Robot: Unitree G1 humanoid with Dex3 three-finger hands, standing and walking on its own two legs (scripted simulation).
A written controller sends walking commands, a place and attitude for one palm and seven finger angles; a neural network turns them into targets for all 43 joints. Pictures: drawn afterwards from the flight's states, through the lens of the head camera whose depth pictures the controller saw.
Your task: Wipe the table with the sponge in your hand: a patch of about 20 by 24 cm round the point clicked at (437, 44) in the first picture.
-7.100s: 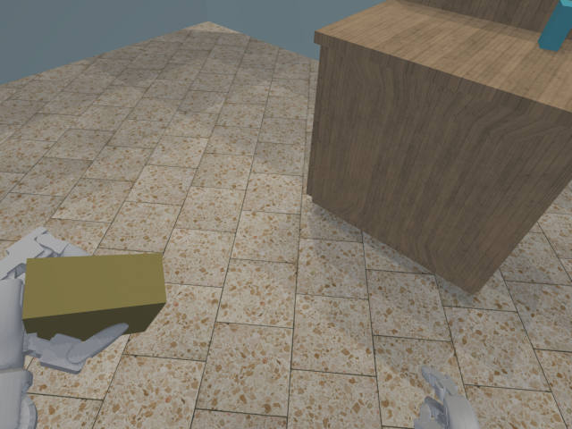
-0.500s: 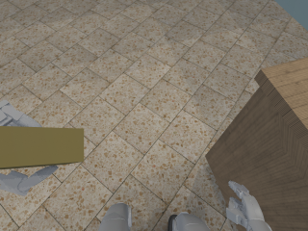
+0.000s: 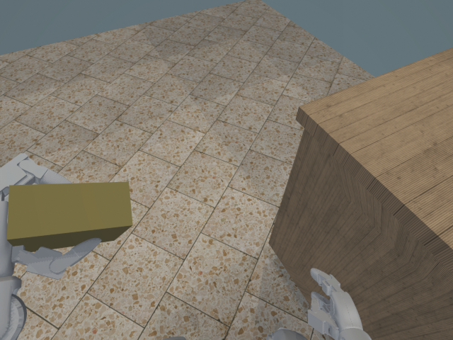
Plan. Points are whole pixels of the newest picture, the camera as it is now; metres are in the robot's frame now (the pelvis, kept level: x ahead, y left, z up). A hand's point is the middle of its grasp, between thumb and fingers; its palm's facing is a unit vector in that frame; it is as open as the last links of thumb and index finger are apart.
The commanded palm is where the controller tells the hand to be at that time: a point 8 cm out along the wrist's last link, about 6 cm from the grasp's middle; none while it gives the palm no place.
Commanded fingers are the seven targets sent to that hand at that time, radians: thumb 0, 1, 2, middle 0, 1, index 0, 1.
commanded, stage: turn to face it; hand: left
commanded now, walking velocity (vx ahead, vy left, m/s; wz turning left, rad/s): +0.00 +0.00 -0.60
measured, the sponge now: (89, 217) +0.23 +0.22 +0.15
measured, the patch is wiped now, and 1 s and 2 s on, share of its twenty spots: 0.00 0.00 0.00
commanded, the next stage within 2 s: none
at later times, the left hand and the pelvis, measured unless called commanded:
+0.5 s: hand (178, 236) +0.20 +0.09 +0.19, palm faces +0.17 -0.83 -0.53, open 9.9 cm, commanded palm +0.16 +0.14 +0.18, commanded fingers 0.00 0.10 1.30 -1.20 -1.60 -1.20 -1.60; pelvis -0.07 -0.09 +0.01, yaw -16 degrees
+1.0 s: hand (241, 293) +0.16 +0.01 +0.17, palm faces -0.07 -0.88 -0.47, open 9.9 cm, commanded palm +0.13 +0.06 +0.18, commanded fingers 0.00 0.10 1.30 -1.20 -1.60 -1.20 -1.60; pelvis -0.15 -0.08 +0.00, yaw -34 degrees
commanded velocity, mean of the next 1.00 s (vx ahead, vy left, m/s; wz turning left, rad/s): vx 0.00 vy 0.00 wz -0.60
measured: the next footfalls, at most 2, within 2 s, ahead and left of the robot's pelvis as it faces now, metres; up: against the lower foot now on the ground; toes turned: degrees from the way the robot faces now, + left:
right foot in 0.10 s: +0.03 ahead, -0.14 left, +0.00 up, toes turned -11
left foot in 0.76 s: -0.06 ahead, +0.06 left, +0.00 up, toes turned -20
